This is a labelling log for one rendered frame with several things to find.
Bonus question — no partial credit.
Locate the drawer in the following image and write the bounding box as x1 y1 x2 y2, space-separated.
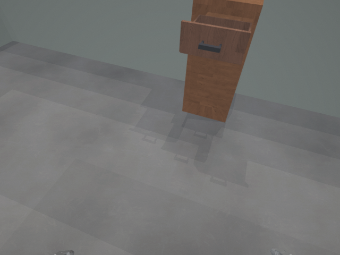
179 14 252 65

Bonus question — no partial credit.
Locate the handle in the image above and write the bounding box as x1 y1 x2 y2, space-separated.
198 41 222 53

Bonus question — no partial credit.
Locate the cabinet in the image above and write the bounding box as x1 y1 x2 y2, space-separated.
182 0 264 122

